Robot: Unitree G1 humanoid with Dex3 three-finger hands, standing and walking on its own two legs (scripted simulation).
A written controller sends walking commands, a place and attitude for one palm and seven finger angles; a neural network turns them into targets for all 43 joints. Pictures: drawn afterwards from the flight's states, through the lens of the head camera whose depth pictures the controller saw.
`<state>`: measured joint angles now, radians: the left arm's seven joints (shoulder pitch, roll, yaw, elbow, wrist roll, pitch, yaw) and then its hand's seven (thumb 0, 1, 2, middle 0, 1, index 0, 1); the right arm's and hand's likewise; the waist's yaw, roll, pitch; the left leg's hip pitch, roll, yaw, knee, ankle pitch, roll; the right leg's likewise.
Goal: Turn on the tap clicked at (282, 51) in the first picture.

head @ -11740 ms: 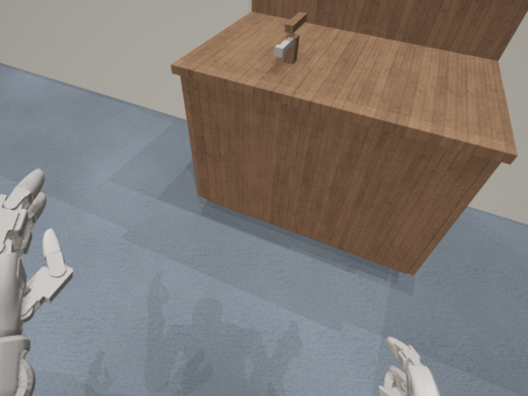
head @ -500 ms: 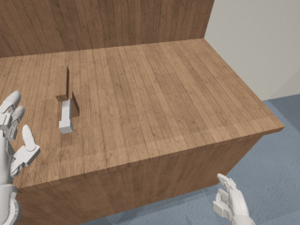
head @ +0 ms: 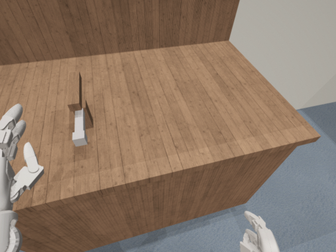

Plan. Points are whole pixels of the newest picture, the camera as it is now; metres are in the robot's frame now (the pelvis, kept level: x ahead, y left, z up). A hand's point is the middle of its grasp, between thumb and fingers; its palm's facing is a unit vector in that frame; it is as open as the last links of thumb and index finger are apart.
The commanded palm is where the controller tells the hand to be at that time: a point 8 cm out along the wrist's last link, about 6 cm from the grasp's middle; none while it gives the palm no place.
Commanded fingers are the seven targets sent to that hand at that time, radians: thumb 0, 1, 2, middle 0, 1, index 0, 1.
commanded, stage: look again from close up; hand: left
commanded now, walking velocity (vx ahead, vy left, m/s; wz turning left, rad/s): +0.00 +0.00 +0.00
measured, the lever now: (80, 138) +0.35 +0.26 +0.06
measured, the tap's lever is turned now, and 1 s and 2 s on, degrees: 0 0 0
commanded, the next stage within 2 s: shuffle to correct the standing spot in 0.36 s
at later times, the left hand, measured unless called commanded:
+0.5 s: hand (35, 156) +0.24 +0.27 +0.15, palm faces +0.39 -0.85 -0.36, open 7.4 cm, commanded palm +0.18 +0.29 +0.17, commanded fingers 0.00 0.90 0.90 -0.20 -0.30 -0.20 -0.30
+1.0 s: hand (60, 159) +0.24 +0.22 +0.15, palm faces +0.36 -0.86 -0.36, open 7.4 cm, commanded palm +0.18 +0.25 +0.17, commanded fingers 0.00 0.90 0.90 -0.20 -0.30 -0.20 -0.30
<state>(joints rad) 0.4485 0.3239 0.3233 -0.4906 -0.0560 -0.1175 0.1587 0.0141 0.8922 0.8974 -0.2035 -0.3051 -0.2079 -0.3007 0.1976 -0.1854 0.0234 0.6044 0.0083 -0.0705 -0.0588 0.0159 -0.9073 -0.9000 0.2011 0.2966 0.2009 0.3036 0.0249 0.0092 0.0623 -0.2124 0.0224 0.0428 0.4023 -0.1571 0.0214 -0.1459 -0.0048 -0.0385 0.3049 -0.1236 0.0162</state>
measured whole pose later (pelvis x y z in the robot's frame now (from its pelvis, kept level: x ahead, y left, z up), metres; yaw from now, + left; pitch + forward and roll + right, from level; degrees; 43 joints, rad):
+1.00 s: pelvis +0.01 -0.03 -0.01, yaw -1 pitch +0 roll -2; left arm 0.42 0.38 0.39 -0.52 -0.07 -0.18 0.08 0.01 0.89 0.90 -0.21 -0.31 -0.21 -0.30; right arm 0.18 -0.18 0.00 0.55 0.01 -0.10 -0.01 0.01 -0.91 -0.90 0.20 0.30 0.20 0.30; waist 0.04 -0.03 0.09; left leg -0.29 0.08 0.03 0.53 -0.24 -0.02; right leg -0.23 0.04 -0.04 0.44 -0.21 -0.02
